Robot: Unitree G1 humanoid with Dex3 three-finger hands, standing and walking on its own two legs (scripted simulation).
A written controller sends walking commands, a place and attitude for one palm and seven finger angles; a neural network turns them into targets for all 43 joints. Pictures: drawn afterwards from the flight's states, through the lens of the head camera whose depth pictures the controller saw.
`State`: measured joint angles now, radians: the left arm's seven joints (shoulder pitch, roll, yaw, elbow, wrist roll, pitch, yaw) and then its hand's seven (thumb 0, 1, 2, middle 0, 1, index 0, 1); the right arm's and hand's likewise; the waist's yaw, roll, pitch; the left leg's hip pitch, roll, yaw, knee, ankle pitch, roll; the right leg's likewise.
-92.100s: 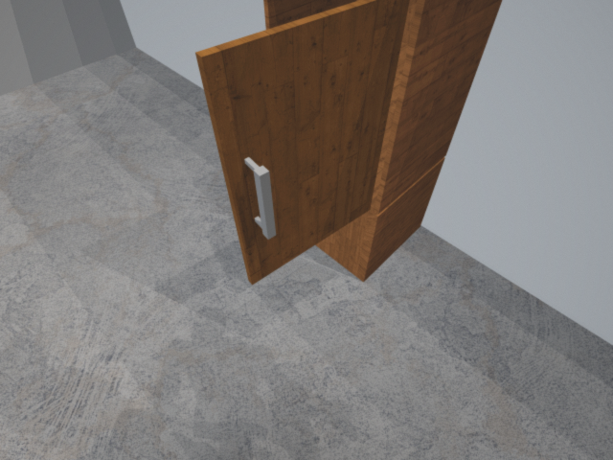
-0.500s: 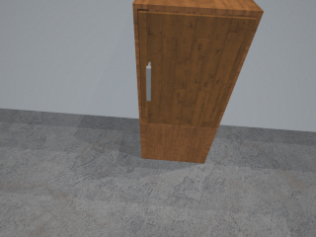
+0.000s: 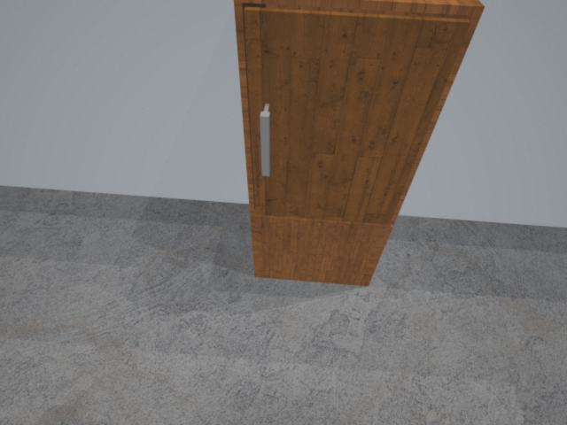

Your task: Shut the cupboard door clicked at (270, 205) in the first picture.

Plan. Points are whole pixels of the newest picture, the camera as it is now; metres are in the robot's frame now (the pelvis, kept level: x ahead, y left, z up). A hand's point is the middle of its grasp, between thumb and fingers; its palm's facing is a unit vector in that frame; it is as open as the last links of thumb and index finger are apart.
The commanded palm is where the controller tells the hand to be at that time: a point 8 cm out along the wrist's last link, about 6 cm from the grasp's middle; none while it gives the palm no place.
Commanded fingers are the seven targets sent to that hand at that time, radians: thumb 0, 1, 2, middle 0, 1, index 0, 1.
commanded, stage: look to check the result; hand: left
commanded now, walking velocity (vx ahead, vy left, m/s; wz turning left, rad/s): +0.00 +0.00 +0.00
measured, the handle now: (266, 141) +0.74 +0.09 -0.04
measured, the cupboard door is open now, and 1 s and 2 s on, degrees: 0 0 0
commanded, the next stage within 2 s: stand and wait in 0.02 s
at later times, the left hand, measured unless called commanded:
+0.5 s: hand out of the picture -0.02 +0.16 -0.18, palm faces +0.05 -0.99 -0.15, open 7.4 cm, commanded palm none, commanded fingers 0.00 0.90 0.90 -0.20 -0.30 -0.20 -0.30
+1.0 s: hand out of the picture -0.02 +0.16 -0.18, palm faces +0.06 -0.99 -0.15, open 7.4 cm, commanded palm none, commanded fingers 0.00 0.90 0.90 -0.20 -0.30 -0.20 -0.30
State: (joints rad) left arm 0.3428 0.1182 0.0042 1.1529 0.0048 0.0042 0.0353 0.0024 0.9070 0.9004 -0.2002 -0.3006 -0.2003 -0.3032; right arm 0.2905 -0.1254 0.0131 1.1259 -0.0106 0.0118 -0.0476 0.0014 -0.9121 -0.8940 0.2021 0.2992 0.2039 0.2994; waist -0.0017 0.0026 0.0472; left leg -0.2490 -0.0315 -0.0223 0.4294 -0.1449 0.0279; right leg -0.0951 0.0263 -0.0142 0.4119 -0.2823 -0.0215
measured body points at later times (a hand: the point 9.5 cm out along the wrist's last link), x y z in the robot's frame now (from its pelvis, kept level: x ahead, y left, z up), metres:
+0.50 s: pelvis +0.02 +0.00 +0.00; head +0.03 +0.01 +0.45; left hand -0.02 +0.21 -0.16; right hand +0.01 -0.22 -0.16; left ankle +0.06 +0.10 -0.74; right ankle -0.04 -0.11 -0.74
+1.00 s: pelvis +0.02 +0.00 +0.00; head +0.03 +0.01 +0.45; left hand -0.02 +0.21 -0.16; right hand +0.02 -0.21 -0.16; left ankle +0.06 +0.10 -0.74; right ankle -0.04 -0.11 -0.74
